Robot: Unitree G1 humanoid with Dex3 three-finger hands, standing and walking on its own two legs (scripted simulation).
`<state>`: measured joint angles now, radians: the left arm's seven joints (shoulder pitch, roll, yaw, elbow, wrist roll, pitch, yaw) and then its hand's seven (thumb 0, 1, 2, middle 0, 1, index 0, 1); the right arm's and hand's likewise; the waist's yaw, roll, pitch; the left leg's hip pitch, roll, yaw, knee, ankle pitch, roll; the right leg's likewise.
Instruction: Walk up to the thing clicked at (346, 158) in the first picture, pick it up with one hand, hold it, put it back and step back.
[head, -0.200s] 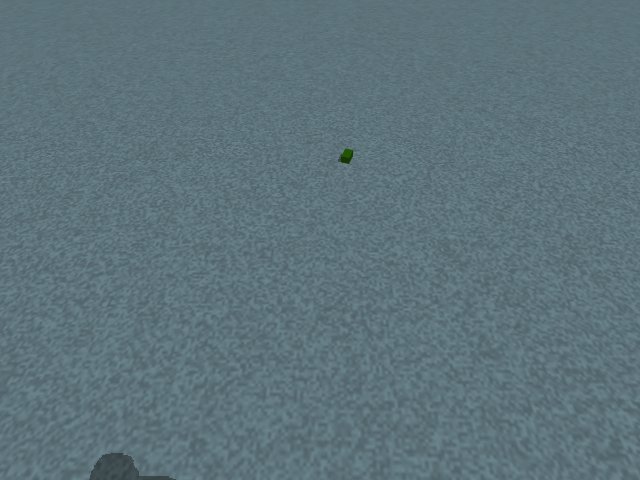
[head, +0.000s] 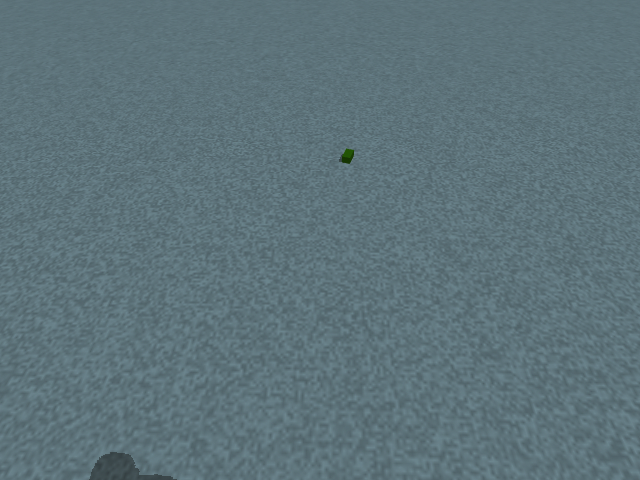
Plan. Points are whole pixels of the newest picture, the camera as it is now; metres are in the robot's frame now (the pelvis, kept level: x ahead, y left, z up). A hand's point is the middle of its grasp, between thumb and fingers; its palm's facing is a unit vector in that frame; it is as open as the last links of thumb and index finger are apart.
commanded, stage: stand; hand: left
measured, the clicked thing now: (348, 156) +1.84 -0.16 -0.76
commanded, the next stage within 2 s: walk up in 0.92 s
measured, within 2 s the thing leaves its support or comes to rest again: neither
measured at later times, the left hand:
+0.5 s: hand out of the picture +0.08 +0.25 -0.16, palm faces -0.02 -0.94 -0.33, open 7.4 cm
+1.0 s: hand out of the picture +0.09 +0.27 -0.15, palm faces +0.05 -0.95 -0.31, open 7.4 cm
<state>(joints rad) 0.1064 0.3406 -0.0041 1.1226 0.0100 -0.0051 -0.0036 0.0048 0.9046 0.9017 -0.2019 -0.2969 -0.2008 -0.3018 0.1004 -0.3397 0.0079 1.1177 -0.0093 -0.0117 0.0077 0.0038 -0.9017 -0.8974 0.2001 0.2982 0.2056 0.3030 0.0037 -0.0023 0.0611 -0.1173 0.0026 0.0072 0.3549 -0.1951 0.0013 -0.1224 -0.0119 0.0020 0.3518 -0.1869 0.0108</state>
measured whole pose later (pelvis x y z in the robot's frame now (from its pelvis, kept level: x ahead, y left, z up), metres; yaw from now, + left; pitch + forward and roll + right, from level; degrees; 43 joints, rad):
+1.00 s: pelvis +0.01 +0.00 +0.00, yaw +5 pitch -1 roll +0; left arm 0.10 0.38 0.07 1.03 0.06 0.02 -0.07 0.01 0.90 0.90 -0.20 -0.30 -0.20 -0.30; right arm 0.21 -0.35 -0.03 1.07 -0.01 -0.04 0.04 0.00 -0.90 -0.90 0.20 0.30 0.21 0.30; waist 0.00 -0.03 0.02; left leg -0.18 -0.03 -0.07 0.43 -0.27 0.02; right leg -0.19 -0.02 -0.03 0.52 -0.46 -0.03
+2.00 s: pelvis +0.46 -0.15 -0.02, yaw +41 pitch -2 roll +2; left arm 0.39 0.46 0.11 0.89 0.06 0.04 -0.11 0.00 0.91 0.90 -0.20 -0.30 -0.20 -0.30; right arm 0.27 -0.51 -0.09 0.99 0.00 -0.03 -0.06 0.01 -0.90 -0.90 0.20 0.30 0.21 0.30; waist 0.15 -0.01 -0.08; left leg -0.57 0.03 0.02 1.24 -0.40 0.05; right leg -0.31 -0.12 -0.14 0.68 -0.35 0.00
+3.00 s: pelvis +0.94 -0.23 -0.04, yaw +62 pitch -1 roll -1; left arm 0.31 0.47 0.11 0.75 0.06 0.10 -0.09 0.01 0.90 0.90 -0.20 -0.30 -0.20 -0.30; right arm 0.39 -0.42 -0.02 0.92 -0.02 -0.10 -0.08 0.00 -0.90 -0.90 0.21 0.30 0.21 0.30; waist 0.06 -0.11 0.05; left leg -0.41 -0.02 0.12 0.71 -0.30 0.09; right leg -0.34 0.03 -0.18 0.77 -0.41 -0.10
